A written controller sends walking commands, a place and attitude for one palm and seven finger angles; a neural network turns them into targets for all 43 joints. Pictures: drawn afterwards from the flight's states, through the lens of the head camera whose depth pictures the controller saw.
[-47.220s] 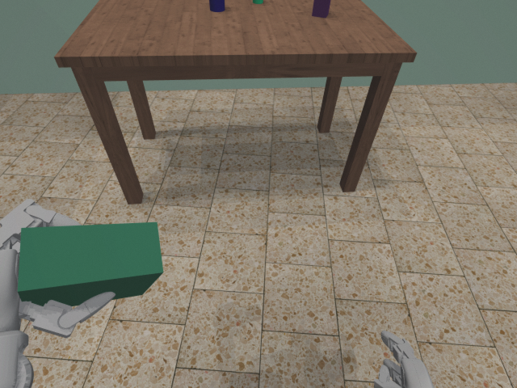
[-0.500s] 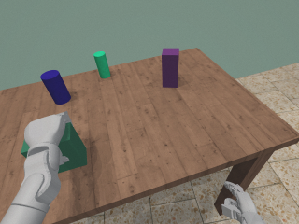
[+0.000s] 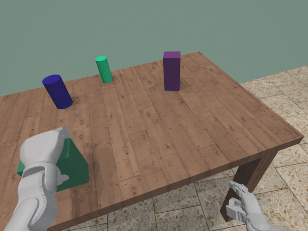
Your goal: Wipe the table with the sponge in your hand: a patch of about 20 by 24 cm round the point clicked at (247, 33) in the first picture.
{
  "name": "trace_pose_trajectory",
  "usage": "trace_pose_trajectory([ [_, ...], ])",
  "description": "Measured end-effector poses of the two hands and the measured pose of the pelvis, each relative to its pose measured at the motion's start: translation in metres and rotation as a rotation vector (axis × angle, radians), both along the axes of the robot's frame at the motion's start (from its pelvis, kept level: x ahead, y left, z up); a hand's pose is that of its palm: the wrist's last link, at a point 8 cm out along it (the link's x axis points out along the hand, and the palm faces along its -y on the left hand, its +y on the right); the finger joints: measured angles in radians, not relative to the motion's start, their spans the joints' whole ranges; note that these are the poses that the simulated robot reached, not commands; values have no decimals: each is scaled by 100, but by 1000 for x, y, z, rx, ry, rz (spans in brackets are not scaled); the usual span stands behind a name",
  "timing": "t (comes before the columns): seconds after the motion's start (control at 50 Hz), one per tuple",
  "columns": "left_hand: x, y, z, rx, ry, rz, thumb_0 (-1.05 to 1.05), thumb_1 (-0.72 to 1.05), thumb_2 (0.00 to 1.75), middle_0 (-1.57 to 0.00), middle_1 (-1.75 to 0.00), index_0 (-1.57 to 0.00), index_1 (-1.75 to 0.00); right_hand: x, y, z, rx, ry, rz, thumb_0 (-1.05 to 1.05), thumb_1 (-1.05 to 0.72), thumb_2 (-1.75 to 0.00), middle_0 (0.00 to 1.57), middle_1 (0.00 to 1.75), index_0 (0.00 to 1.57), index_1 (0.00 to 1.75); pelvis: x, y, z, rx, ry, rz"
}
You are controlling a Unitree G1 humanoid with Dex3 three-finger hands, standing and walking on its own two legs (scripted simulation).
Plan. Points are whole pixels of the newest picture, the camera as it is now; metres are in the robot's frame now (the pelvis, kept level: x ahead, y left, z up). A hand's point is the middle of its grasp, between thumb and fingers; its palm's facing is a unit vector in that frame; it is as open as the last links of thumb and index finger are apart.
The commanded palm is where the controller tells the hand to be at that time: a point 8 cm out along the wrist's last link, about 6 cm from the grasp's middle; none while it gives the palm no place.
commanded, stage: lift the sponge slowly off the table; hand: left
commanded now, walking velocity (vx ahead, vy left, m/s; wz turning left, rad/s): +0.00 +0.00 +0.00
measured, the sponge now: (61, 171) +0.24 +0.29 +0.05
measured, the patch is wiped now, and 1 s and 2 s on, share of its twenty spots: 1.00 1.00 1.00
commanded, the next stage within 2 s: none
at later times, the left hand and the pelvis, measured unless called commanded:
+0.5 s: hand (56, 160) +0.24 +0.28 +0.11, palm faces +0.07 -0.11 -0.99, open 10.3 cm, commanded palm +0.21 +0.26 +0.17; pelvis +0.00 -0.01 +0.00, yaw +1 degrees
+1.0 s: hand (53, 152) +0.24 +0.27 +0.14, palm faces +0.12 -0.11 -0.99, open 10.3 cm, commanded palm +0.20 +0.26 +0.21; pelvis -0.01 -0.01 +0.00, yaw +1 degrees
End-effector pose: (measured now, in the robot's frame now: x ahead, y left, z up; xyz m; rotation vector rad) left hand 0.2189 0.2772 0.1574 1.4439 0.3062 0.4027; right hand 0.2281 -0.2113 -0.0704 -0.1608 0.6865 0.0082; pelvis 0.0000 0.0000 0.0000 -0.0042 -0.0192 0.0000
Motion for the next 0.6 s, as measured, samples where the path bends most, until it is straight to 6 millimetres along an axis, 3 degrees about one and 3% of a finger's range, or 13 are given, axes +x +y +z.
trace_pose_trajectory([
  [0.6,-4,-7,6,-32,16,-14,-1,-52,106,-68,-135,-73,-131,0,-1,-1,-30,-14,26,2,-91,-89,20,30,20,30,-4,-7,2,4,-28,16],
])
